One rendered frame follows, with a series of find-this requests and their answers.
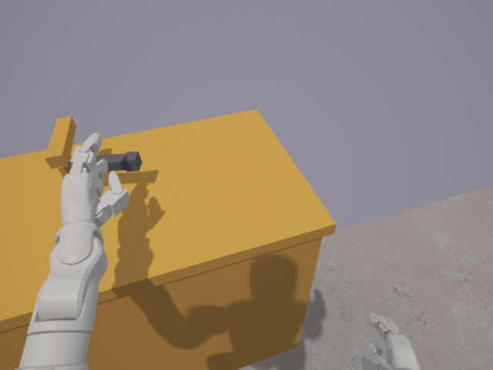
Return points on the left robot forearm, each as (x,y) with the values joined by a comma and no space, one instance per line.
(65,308)

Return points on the robot left hand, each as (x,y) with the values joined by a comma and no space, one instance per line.
(83,186)

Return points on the tap lever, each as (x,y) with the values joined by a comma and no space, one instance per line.
(129,161)

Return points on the robot right hand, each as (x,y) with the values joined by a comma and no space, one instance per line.
(398,353)

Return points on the counter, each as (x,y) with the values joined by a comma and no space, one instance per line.
(210,265)

